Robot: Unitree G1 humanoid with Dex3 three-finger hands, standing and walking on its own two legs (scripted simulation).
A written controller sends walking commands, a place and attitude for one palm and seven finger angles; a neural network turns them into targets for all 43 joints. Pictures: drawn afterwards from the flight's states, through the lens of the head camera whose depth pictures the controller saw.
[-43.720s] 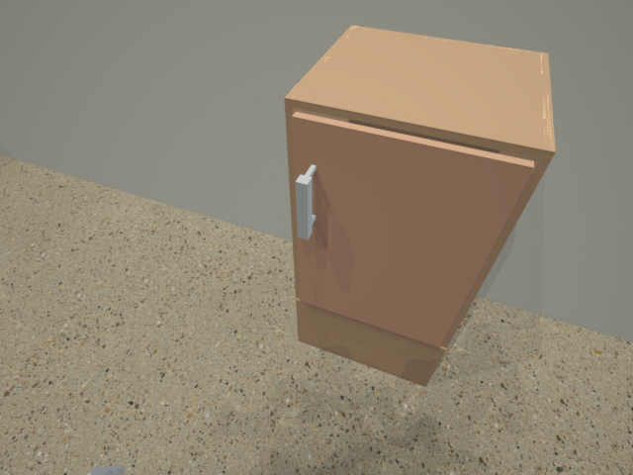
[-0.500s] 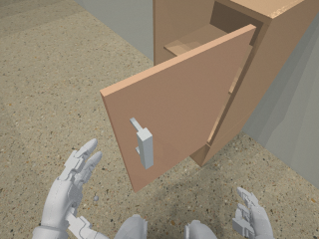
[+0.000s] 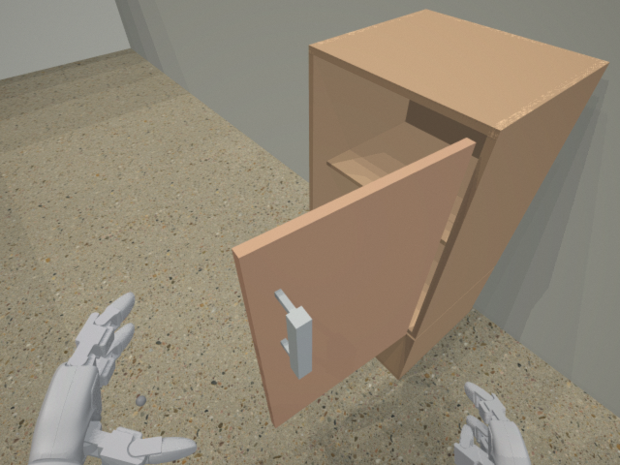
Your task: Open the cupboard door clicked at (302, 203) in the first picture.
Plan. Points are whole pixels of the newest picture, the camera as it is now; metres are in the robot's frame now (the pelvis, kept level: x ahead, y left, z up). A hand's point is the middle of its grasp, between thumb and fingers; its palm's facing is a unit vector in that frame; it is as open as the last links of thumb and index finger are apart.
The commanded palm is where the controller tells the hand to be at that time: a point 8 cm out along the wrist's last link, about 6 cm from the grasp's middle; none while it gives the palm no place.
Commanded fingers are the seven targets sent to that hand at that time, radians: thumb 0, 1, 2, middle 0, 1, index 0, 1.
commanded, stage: draw the hand back to the body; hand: left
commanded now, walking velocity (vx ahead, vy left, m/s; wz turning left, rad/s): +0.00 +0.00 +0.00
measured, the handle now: (291, 334) +0.31 +0.06 -0.01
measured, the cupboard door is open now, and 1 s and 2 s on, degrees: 85 85 85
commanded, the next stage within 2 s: step back with the hand held close in 0.90 s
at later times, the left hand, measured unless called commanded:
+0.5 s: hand (55, 314) +0.20 +0.25 +0.19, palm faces +0.43 -0.81 -0.40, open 9.3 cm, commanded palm +0.15 +0.29 +0.22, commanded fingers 0.00 0.90 0.90 -0.20 -0.30 -0.20 -0.30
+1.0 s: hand (64, 313) +0.20 +0.23 +0.20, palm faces +0.45 -0.80 -0.40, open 7.4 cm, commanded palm +0.15 +0.27 +0.22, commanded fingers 0.00 0.90 0.90 -0.20 -0.30 -0.20 -0.30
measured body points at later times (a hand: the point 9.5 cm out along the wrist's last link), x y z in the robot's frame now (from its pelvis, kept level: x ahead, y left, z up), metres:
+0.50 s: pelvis +0.01 -0.01 +0.04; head +0.00 -0.03 +0.49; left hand +0.17 +0.29 +0.21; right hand +0.20 -0.23 -0.04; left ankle +0.00 +0.09 -0.70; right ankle +0.00 -0.12 -0.70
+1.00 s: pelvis +0.01 -0.03 +0.04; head -0.01 -0.05 +0.49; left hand +0.17 +0.27 +0.22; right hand +0.19 -0.25 -0.04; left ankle +0.00 +0.09 -0.70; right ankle +0.00 -0.12 -0.70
